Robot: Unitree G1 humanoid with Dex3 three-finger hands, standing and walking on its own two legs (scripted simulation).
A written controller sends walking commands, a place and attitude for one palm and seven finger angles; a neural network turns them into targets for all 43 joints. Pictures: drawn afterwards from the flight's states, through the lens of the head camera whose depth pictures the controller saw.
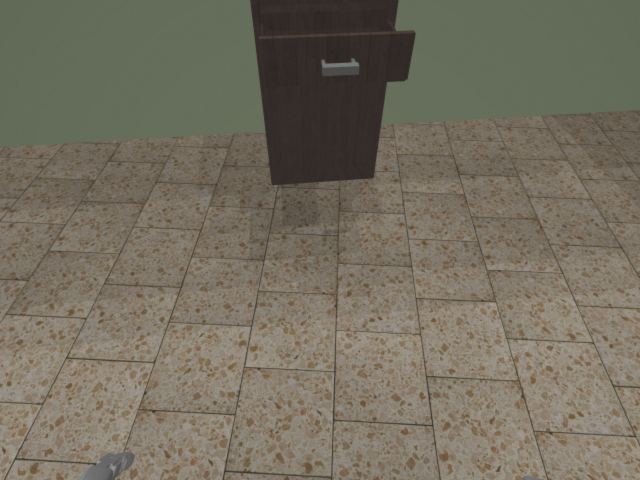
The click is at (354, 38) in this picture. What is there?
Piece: drawer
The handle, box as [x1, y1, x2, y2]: [321, 58, 359, 75]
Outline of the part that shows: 359,66 353,58 351,58 350,63 326,64 324,62 324,59 321,60 323,75 358,74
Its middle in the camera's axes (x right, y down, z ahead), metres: +0.05 -0.51 +1.13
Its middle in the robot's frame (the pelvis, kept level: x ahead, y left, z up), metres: +1.19 +0.01 -0.04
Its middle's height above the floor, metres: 0.73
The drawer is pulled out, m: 0.30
